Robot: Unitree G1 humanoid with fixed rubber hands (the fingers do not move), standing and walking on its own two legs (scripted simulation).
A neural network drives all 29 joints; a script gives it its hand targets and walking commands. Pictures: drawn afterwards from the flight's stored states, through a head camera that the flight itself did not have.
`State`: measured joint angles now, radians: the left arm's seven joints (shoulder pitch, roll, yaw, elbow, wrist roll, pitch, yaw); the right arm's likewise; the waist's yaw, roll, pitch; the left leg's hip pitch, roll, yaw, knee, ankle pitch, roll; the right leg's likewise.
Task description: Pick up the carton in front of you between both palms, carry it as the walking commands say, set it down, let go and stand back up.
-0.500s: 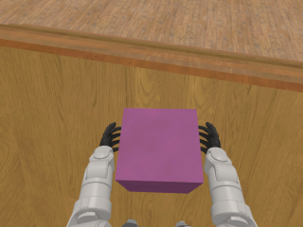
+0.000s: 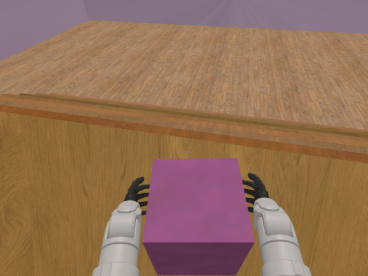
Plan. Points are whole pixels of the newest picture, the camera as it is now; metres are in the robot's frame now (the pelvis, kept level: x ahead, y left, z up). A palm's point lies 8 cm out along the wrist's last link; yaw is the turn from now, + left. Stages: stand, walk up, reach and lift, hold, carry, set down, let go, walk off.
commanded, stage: reach and lift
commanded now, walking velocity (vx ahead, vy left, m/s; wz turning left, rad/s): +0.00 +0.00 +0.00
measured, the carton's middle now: (195, 219) +0.30 +0.00 -0.06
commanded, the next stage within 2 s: hold in 0.82 s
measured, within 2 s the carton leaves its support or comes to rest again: neither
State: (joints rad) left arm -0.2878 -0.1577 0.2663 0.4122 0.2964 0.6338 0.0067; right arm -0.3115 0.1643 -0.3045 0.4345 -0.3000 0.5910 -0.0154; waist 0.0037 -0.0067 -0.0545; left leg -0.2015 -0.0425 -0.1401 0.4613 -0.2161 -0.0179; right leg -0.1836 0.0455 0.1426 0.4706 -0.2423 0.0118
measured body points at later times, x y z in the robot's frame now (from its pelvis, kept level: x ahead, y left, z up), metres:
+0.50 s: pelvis +0.00 +0.00 +0.00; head -0.03 +0.01 +0.45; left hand +0.31 +0.15 +0.02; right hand +0.31 -0.15 +0.03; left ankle +0.02 +0.13 -0.74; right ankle +0.01 -0.13 -0.74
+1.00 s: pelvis +0.01 +0.00 +0.01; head -0.04 +0.00 +0.45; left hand +0.30 +0.15 +0.05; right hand +0.31 -0.15 +0.05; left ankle +0.02 +0.13 -0.74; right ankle +0.01 -0.13 -0.74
